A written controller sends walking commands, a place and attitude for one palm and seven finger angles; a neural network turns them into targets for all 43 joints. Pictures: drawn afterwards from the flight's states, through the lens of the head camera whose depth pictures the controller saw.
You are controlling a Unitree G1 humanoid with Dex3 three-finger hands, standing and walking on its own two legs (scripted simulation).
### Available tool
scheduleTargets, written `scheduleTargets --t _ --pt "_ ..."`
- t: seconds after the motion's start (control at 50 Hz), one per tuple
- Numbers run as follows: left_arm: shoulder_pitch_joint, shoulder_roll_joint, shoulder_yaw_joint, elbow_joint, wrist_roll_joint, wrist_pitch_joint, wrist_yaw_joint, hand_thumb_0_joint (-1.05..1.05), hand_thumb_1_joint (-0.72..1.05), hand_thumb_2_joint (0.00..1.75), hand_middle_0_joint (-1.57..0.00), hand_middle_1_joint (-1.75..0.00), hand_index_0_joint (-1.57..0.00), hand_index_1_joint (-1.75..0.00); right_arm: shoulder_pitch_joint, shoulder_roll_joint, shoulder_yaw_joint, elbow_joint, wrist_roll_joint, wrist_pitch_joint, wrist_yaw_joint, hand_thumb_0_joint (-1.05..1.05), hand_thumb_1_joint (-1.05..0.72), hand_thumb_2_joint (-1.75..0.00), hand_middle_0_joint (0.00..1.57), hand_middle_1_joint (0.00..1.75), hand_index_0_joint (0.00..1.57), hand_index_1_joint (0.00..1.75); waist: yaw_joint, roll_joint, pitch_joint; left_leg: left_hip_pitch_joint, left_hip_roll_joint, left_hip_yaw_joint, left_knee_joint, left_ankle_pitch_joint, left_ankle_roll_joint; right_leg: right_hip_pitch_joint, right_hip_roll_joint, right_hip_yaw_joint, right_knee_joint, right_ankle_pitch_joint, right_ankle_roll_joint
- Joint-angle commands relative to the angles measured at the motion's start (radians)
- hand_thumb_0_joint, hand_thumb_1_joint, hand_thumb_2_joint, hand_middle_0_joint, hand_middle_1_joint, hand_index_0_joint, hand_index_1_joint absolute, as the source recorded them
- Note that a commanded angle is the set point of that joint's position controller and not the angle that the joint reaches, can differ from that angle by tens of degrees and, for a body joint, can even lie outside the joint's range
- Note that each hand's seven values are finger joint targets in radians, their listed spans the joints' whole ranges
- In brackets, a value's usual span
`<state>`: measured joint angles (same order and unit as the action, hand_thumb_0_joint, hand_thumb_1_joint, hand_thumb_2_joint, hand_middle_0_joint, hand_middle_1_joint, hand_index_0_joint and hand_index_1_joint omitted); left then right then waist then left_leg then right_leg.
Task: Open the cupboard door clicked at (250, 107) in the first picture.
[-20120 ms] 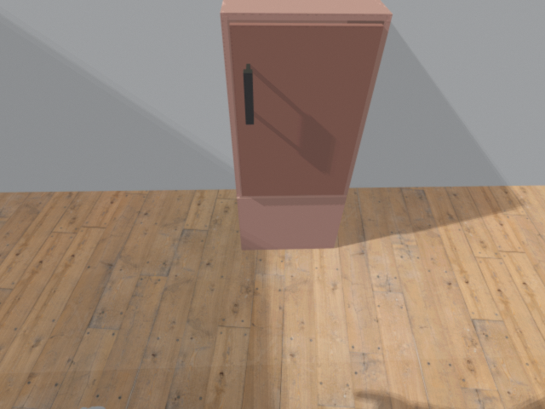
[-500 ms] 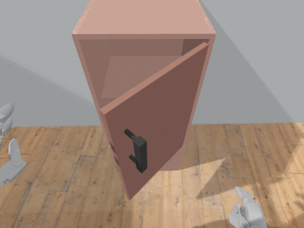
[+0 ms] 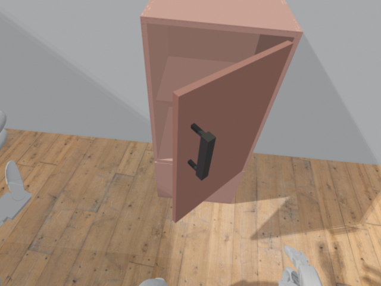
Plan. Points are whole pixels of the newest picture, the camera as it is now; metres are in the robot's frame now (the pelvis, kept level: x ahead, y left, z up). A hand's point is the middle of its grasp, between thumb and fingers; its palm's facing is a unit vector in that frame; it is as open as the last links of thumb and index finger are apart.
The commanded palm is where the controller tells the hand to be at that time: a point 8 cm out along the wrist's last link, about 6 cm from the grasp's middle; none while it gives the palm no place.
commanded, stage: step back with the hand held close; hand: left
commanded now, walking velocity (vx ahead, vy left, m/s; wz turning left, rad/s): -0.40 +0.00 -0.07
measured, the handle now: (198, 152) +0.41 +0.02 +0.04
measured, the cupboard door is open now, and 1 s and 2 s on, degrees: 45 45 45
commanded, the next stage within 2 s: stop stepping back and stand still in 0.18 s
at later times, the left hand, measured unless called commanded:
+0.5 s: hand out of the picture +0.09 +0.23 +0.18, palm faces +0.26 -0.81 -0.52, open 7.4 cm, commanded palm +0.05 +0.28 +0.19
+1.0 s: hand out of the picture +0.03 +0.25 +0.19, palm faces +0.44 -0.81 -0.39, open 7.4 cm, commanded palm -0.02 +0.29 +0.19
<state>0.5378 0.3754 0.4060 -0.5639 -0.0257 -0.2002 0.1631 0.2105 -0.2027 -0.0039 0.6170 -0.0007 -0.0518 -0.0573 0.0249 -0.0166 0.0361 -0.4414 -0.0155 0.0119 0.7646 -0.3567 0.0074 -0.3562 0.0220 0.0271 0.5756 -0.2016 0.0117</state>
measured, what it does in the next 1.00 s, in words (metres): walks backwards: left foot, then right foot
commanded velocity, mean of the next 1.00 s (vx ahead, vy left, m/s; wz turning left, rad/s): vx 0.04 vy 0.02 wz -0.02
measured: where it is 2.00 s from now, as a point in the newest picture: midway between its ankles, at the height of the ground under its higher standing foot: outside the picture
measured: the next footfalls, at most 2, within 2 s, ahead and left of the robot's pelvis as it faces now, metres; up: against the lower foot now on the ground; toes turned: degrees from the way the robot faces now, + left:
left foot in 0.04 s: +0.09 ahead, +0.09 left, +0.00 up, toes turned +1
right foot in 0.42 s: -0.17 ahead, -0.09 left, +0.00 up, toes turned -6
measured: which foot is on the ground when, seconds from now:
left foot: up 0.00-0.02, down 0.04-0.40, up 0.42-0.54, down 0.56-0.78, up 0.80-1.00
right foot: down 0.00-0.04, up 0.06-0.40, down 0.42-1.00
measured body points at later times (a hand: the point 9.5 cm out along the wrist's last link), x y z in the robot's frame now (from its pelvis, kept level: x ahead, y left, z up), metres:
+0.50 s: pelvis -0.12 -0.01 +0.01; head -0.10 +0.01 +0.46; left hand +0.07 +0.27 +0.21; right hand +0.02 -0.25 -0.08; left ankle -0.02 +0.09 -0.71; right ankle -0.23 -0.10 -0.72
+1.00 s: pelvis -0.18 +0.00 +0.01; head -0.20 +0.01 +0.46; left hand +0.00 +0.29 +0.21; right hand -0.07 -0.26 -0.08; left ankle -0.14 +0.12 -0.71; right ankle -0.22 -0.10 -0.72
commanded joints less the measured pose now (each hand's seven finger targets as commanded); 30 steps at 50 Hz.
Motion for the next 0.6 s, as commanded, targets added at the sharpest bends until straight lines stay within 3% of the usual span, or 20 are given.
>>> scheduleTargets --t 0.0,0.02,0.04,0.06,0.1,0.14,0.16,0.22,0.26,0.32,0.34,0.36,0.38,0.4,0.42,0.44,0.48,0.52,0.56,0.58 --pt "-0.107 0.235 0.152 -0.203 -0.005 -0.065 0.026 0.00 0.90 0.90 -0.20 -0.30 -0.20 -0.30 -0.111 -0.142 -0.048 -0.163 -0.002 -0.056 -0.029 0.00 -0.90 -0.90 0.20 0.30 0.20 0.30 -0.032 0.157 -0.040 0.092 0.147 -0.164 -0.415 0.080 0.047 -0.055 -0.051 0.077 -0.027 -0.026 -0.017" --pt "-0.103 0.246 0.182 -0.222 0.003 -0.076 0.027 0.00 0.90 0.90 -0.20 -0.30 -0.20 -0.30 -0.111 -0.148 -0.055 -0.175 -0.003 -0.068 -0.029 0.00 -0.90 -0.90 0.20 0.30 0.20 0.30 -0.019 0.260 -0.097 -0.021 0.278 -0.265 -0.474 0.111 0.105 0.079 0.021 0.006 0.154 -0.034 0.014" --pt "-0.055 0.239 0.205 -0.183 -0.006 -0.083 0.019 0.00 0.90 0.90 -0.20 -0.30 -0.20 -0.30 -0.096 -0.128 -0.064 -0.167 -0.009 -0.082 -0.024 0.00 -0.90 -0.90 0.20 0.30 0.20 0.30 -0.033 0.300 -0.174 -0.114 0.353 -0.345 -0.590 -0.081 0.146 0.185 0.061 0.004 0.387 -0.204 0.017" --pt "-0.039 0.248 0.217 -0.188 -0.011 -0.080 0.016 0.00 0.90 0.90 -0.20 -0.30 -0.20 -0.30 -0.107 -0.127 -0.070 -0.170 -0.022 -0.094 -0.022 0.00 -0.90 -0.90 0.20 0.30 0.20 0.30 -0.032 0.317 -0.148 -0.138 0.393 -0.429 -0.630 -0.127 0.187 0.118 0.076 0.039 0.573 -0.273 0.014" --pt "-0.059 0.206 0.175 -0.250 -0.018 -0.085 0.018 0.00 0.90 0.90 -0.20 -0.30 -0.20 -0.30 -0.093 -0.119 -0.077 -0.140 -0.025 -0.114 -0.002 0.00 -0.90 -0.90 0.20 0.30 0.20 0.30 -0.034 0.139 -0.145 0.080 0.362 -0.328 -0.499 0.174 0.188 -0.068 0.040 0.069 0.578 -0.291 0.004" --pt "-0.019 0.178 0.138 -0.262 -0.027 -0.069 0.020 0.00 0.90 0.90 -0.20 -0.30 -0.20 -0.30 -0.095 -0.121 -0.075 -0.125 -0.015 -0.124 0.012 0.00 -0.90 -0.90 0.20 0.30 0.20 0.30 -0.026 0.173 -0.195 0.203 0.317 -0.229 -0.470 0.308 0.157 -0.083 0.035 0.020 0.500 -0.296 0.013" --pt "-0.023 0.173 0.127 -0.277 -0.026 -0.067 0.021 0.00 0.90 0.90 -0.20 -0.30 -0.20 -0.30 -0.110 -0.122 -0.075 -0.121 -0.014 -0.131 0.011 0.00 -0.90 -0.90 0.20 0.30 0.20 0.30 -0.025 0.226 -0.201 0.225 0.310 -0.203 -0.484 0.295 0.145 -0.067 0.031 0.005 0.456 -0.295 0.014" --pt "-0.056 0.180 0.106 -0.272 -0.033 -0.047 0.018 0.00 0.90 0.90 -0.20 -0.30 -0.20 -0.30 -0.102 -0.123 -0.060 -0.103 -0.017 -0.133 0.013 0.00 -0.90 -0.90 0.20 0.30 0.20 0.30 -0.038 0.249 -0.205 0.253 0.289 -0.203 -0.569 0.165 0.116 -0.005 0.052 -0.048 0.308 -0.336 0.010" --pt "-0.016 0.212 0.141 -0.248 -0.039 -0.044 0.019 0.00 0.90 0.90 -0.20 -0.30 -0.20 -0.30 -0.109 -0.120 -0.055 -0.107 -0.024 -0.130 0.008 0.00 -0.90 -0.90 0.20 0.30 0.20 0.30 -0.031 0.289 -0.209 0.254 0.267 -0.180 -0.608 0.115 0.098 0.058 0.064 -0.075 0.167 -0.344 -0.002" --pt "0.072 0.230 0.172 -0.228 -0.063 -0.043 0.004 0.00 0.90 0.90 -0.20 -0.30 -0.20 -0.30 -0.099 -0.112 -0.041 -0.134 -0.013 -0.111 0.012 0.00 -0.90 -0.90 0.20 0.30 0.20 0.30 -0.015 0.285 -0.228 0.230 0.167 -0.081 -0.594 -0.009 0.015 0.234 0.080 -0.146 -0.196 -0.250 -0.037" --pt "0.114 0.256 0.194 -0.230 -0.067 -0.045 -0.004 0.00 0.90 0.90 -0.20 -0.30 -0.20 -0.30 -0.101 -0.106 -0.039 -0.148 -0.011 -0.098 0.012 0.00 -0.90 -0.90 0.20 0.30 0.20 0.30 -0.015 0.223 -0.213 0.225 0.116 -0.026 -0.519 0.010 -0.014 0.254 0.047 -0.122 -0.337 -0.180 -0.050" --pt "0.151 0.301 0.237 -0.244 -0.063 -0.048 -0.007 0.00 0.90 0.90 -0.20 -0.30 -0.20 -0.30 -0.088 -0.102 -0.038 -0.154 -0.009 -0.079 0.016 0.00 -0.90 -0.90 0.20 0.30 0.20 0.30 -0.021 0.130 -0.227 0.276 0.053 0.034 -0.361 0.060 -0.028 0.192 -0.048 -0.051 -0.394 -0.101 -0.073" --pt "0.139 0.311 0.246 -0.245 -0.076 -0.058 -0.006 0.00 0.90 0.90 -0.20 -0.30 -0.20 -0.30 -0.098 -0.094 -0.030 -0.157 -0.008 -0.063 0.016 0.00 -0.90 -0.90 0.20 0.30 0.20 0.30 -0.023 -0.018 -0.200 0.294 0.036 0.040 -0.142 0.091 -0.031 0.056 -0.191 0.072 -0.425 -0.064 -0.112" --pt "0.110 0.350 0.284 -0.251 -0.078 -0.062 0.006 0.00 0.90 0.90 -0.20 -0.30 -0.20 -0.30 -0.101 -0.098 -0.022 -0.150 -0.013 -0.065 0.014 0.00 -0.90 -0.90 0.20 0.30 0.20 0.30 -0.015 -0.055 -0.203 0.240 0.048 0.029 -0.013 0.078 -0.024 0.035 -0.299 0.134 -0.400 0.060 -0.147" --pt "0.101 0.265 0.205 -0.187 -0.075 -0.040 -0.002 0.00 0.90 0.90 -0.20 -0.30 -0.20 -0.30 -0.080 -0.097 -0.032 -0.145 0.012 -0.069 0.007 0.00 -0.90 -0.90 0.20 0.30 0.20 0.30 -0.018 -0.188 -0.176 0.088 0.011 -0.005 0.091 0.053 -0.022 0.120 -0.281 0.144 -0.312 0.223 -0.146" --pt "0.086 0.249 0.198 -0.161 -0.064 -0.027 0.000 0.00 0.90 0.90 -0.20 -0.30 -0.20 -0.30 -0.092 -0.102 -0.029 -0.155 0.025 -0.073 0.004 0.00 -0.90 -0.90 0.20 0.30 0.20 0.30 -0.027 -0.206 -0.147 -0.013 0.032 -0.013 0.099 0.056 -0.014 0.205 -0.263 0.121 -0.242 0.443 -0.129" --pt "0.008 0.237 0.171 -0.120 -0.047 -0.020 0.010 0.00 0.90 0.90 -0.20 -0.30 -0.20 -0.30 -0.105 -0.102 -0.015 -0.143 0.023 -0.081 -0.012 0.00 -0.90 -0.90 0.20 0.30 0.20 0.30 -0.038 -0.118 -0.094 0.004 0.049 0.006 -0.071 0.072 0.002 0.254 -0.256 0.090 -0.181 0.539 -0.119" --pt "-0.065 0.218 0.135 -0.077 -0.033 -0.022 0.014 0.00 0.90 0.90 -0.20 -0.30 -0.20 -0.30 -0.077 -0.123 -0.020 -0.113 0.015 -0.091 -0.024 0.00 -0.90 -0.90 0.20 0.30 0.20 0.30 -0.057 -0.003 -0.109 0.217 0.019 0.026 -0.264 0.302 0.028 0.193 -0.179 0.017 -0.107 0.481 -0.051" --pt "-0.130 0.226 0.106 -0.074 -0.031 -0.033 0.009 0.00 0.90 0.90 -0.20 -0.30 -0.20 -0.30 -0.076 -0.154 -0.040 -0.119 0.025 -0.105 -0.032 0.00 -0.90 -0.90 0.20 0.30 0.20 0.30 -0.047 0.043 -0.126 0.358 0.100 -0.065 -0.297 0.475 0.066 0.116 -0.091 -0.027 -0.034 0.296 0.022" --pt "-0.106 0.220 0.107 -0.056 -0.019 -0.029 0.014 0.00 0.90 0.90 -0.20 -0.30 -0.20 -0.30 -0.061 -0.150 -0.035 -0.123 0.015 -0.105 -0.032 0.00 -0.90 -0.90 0.20 0.30 0.20 0.30 -0.041 0.096 -0.143 0.377 0.134 -0.138 -0.286 0.566 0.098 0.081 -0.046 -0.038 -0.004 0.229 0.028"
